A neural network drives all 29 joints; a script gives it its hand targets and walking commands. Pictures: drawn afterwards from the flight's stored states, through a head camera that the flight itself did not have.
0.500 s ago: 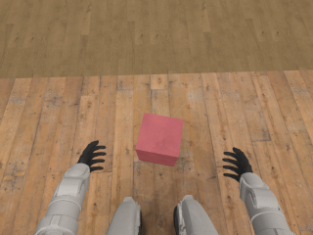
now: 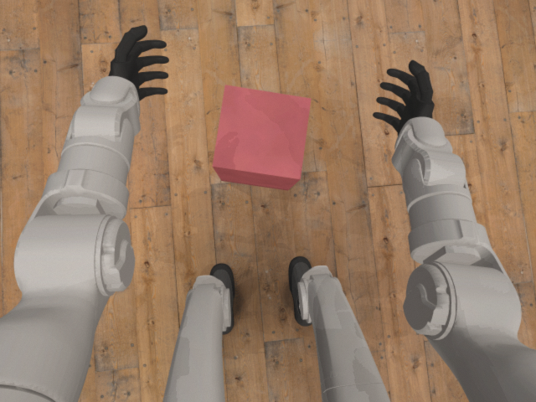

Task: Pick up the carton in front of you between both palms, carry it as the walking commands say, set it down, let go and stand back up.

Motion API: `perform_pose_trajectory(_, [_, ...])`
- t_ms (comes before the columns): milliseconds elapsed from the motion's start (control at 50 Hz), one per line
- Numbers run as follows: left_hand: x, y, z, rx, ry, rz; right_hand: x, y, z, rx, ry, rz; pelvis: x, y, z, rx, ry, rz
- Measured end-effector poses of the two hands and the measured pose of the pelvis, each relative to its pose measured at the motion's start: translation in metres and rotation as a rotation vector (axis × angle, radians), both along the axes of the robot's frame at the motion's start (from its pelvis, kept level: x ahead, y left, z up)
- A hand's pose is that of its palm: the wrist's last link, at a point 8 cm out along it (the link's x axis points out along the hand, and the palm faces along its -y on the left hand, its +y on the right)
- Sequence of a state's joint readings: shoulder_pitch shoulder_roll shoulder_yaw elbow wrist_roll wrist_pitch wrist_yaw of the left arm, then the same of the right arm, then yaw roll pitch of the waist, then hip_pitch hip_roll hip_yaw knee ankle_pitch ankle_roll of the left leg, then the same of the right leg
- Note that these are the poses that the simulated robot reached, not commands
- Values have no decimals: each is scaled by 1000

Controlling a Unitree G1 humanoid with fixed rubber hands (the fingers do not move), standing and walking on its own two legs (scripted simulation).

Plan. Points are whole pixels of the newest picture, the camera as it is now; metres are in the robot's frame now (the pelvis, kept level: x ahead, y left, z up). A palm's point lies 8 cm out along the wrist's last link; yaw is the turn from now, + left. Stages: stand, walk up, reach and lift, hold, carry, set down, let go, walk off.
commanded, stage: reach and lift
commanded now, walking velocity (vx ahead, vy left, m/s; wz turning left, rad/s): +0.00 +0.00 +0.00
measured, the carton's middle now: (260, 144) +0.55 -0.03 -0.53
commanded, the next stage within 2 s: none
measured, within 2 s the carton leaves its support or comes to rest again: leaves its support in 1.98 s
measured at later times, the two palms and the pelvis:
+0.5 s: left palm (162, 78) +0.60 +0.14 -0.20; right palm (378, 110) +0.52 -0.22 -0.19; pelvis +0.03 +0.00 -0.05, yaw -2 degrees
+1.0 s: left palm (187, 126) +0.58 +0.14 -0.42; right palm (339, 146) +0.51 -0.22 -0.42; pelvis -0.03 +0.00 -0.26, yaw -4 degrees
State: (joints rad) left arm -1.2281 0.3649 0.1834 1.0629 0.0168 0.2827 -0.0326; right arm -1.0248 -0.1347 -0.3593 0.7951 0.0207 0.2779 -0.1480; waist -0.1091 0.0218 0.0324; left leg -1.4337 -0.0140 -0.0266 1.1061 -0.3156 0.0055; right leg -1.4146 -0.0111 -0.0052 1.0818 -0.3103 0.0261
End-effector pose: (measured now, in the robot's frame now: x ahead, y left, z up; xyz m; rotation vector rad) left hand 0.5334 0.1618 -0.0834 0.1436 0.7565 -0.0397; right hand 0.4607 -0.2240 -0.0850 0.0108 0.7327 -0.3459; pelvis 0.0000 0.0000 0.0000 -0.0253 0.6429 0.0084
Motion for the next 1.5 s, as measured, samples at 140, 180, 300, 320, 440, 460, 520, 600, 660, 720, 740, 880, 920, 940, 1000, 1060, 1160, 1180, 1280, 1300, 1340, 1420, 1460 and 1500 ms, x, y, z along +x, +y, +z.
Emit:
perform_pose_trajectory(140, [50, -6, -11, -16, -68, -17, 42, -3, -11, -5, -68, -11, 10, 1, -2, -4, 99, 0])
perform_pose_trajectory(180, [61, -7, -15, -17, -82, -23, 51, -4, -15, -8, -82, -10, 14, 2, -2, -5, 125, -3])
perform_pose_trajectory(300, [76, -11, -34, -20, -91, -35, 65, -4, -32, -8, -93, -3, 29, 2, -1, -5, 201, -12])
perform_pose_trajectory(320, [77, -12, -38, -21, -89, -35, 65, -3, -36, -7, -91, -3, 31, 2, -2, -5, 213, -14])
perform_pose_trajectory(440, [69, -18, -80, -28, -66, -31, 59, -2, -77, 0, -63, -11, 36, 1, -23, -9, 278, -21])
perform_pose_trajectory(460, [67, -19, -90, -28, -60, -29, 58, -1, -87, 1, -57, -12, 36, 1, -30, -10, 287, -21])
perform_pose_trajectory(520, [60, -20, -124, -26, -47, -21, 53, -1, -119, 5, -41, -13, 33, 0, -54, -11, 305, -23])
perform_pose_trajectory(600, [53, -19, -174, -15, -46, -10, 49, -1, -167, 5, -32, -9, 23, 0, -94, -13, 308, -27])
perform_pose_trajectory(660, [51, -16, -210, -4, -56, -5, 48, -1, -202, 2, -33, -2, 13, 0, -127, -15, 289, -31])
perform_pose_trajectory(720, [51, -14, -241, 2, -67, -3, 47, -2, -233, 0, -34, 4, 2, 1, -159, -19, 256, -33])
perform_pose_trajectory(740, [51, -13, -250, 3, -69, -3, 47, -2, -243, 0, -34, 4, -1, 1, -169, -20, 243, -33])
perform_pose_trajectory(880, [52, -16, -302, -6, -72, -5, 49, -1, -296, 9, -30, 7, -22, 4, -228, -28, 142, -37])
perform_pose_trajectory(920, [52, -18, -314, -8, -64, -6, 49, 0, -310, 14, -23, 10, -26, 4, -240, -29, 117, -38])
perform_pose_trajectory(940, [52, -18, -321, -9, -59, -7, 49, 1, -316, 16, -19, 12, -28, 4, -245, -30, 106, -39])
perform_pose_trajectory(1000, [51, -19, -341, -11, -43, -8, 49, 3, -337, 22, -3, 20, -30, 5, -258, -31, 76, -40])
perform_pose_trajectory(1060, [48, -20, -360, -12, -30, -10, 48, 6, -357, 26, 13, 30, -31, 5, -267, -31, 38, -40])
perform_pose_trajectory(1160, [48, -20, -381, -11, -29, -15, 50, 9, -378, 26, 21, 41, -26, 4, -277, -30, -3, -42])
perform_pose_trajectory(1180, [48, -20, -383, -11, -33, -15, 51, 10, -380, 26, 19, 42, -25, 4, -279, -31, -7, -43])
perform_pose_trajectory(1280, [54, -21, -385, -13, -59, -20, 57, 14, -381, 27, -3, 41, -20, 4, -287, -35, -17, -47])
perform_pose_trajectory(1300, [55, -22, -383, -14, -64, -22, 57, 15, -380, 27, -8, 41, -19, 5, -289, -36, -17, -48])
perform_pose_trajectory(1340, [55, -24, -381, -17, -68, -25, 58, 16, -378, 28, -12, 39, -19, 5, -290, -38, -17, -47])
perform_pose_trajectory(1420, [52, -27, -378, -22, -57, -30, 54, 17, -375, 31, -6, 38, -21, 6, -290, -41, -17, -47])
perform_pose_trajectory(1460, [50, -29, -377, -24, -52, -33, 52, 18, -375, 33, -4, 39, -22, 6, -289, -41, -18, -47])
perform_pose_trajectory(1500, [48, -30, -377, -27, -48, -36, 50, 19, -374, 35, -4, 42, -24, 7, -288, -41, -20, -47])
